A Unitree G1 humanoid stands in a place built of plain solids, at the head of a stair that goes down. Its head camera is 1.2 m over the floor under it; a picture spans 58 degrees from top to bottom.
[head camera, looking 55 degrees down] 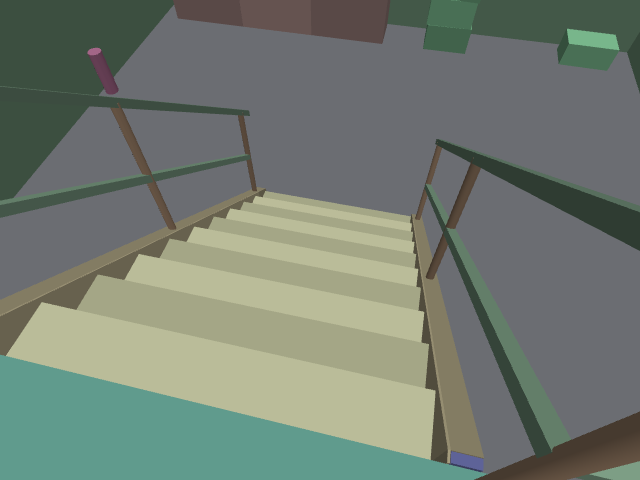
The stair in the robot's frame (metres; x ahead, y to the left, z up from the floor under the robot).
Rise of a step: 0.19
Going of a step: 0.24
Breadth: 1.39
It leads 13 degrees to the right of straight ahead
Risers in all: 11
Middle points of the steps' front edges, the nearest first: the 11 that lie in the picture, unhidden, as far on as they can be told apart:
0.32 0.37 0.00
0.55 0.31 -0.19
0.78 0.26 -0.39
1.01 0.21 -0.58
1.24 0.16 -0.77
1.46 0.11 -0.97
1.69 0.05 -1.16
1.92 0.00 -1.35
2.15 -0.05 -1.54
2.38 -0.10 -1.74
2.61 -0.15 -1.93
